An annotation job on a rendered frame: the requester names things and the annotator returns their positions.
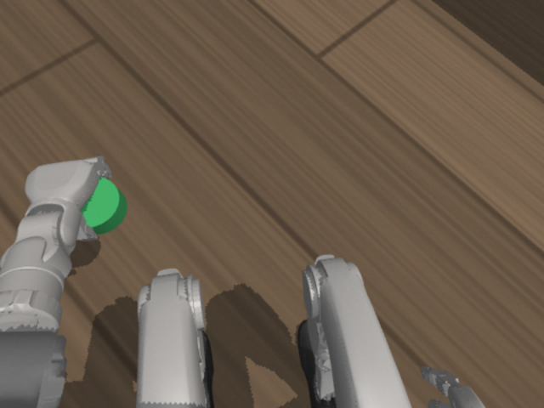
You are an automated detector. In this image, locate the tin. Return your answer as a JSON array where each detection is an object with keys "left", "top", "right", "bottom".
[{"left": 80, "top": 177, "right": 128, "bottom": 235}]

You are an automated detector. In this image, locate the left robot hand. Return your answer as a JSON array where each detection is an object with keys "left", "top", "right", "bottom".
[{"left": 25, "top": 156, "right": 112, "bottom": 241}]

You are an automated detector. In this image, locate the right robot hand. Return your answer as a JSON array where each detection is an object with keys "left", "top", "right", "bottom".
[{"left": 420, "top": 366, "right": 485, "bottom": 408}]

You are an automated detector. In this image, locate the left robot arm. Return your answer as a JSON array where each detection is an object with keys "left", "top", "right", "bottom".
[{"left": 0, "top": 198, "right": 82, "bottom": 408}]

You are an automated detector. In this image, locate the right robot foot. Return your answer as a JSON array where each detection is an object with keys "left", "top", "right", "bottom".
[{"left": 297, "top": 320, "right": 337, "bottom": 408}]

